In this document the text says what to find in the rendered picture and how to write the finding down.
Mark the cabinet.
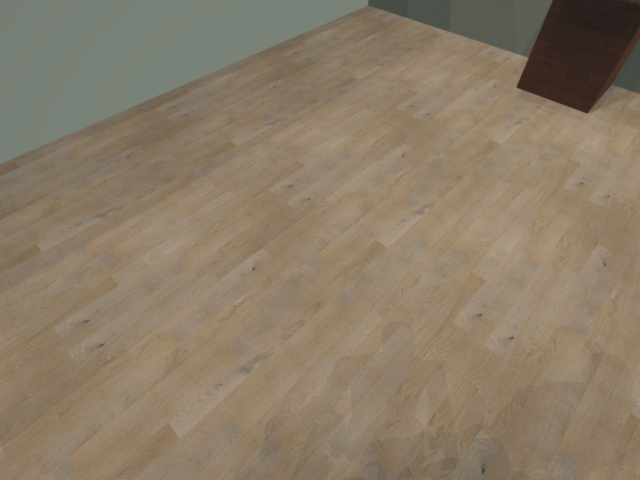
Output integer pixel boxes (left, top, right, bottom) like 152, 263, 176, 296
516, 0, 640, 113

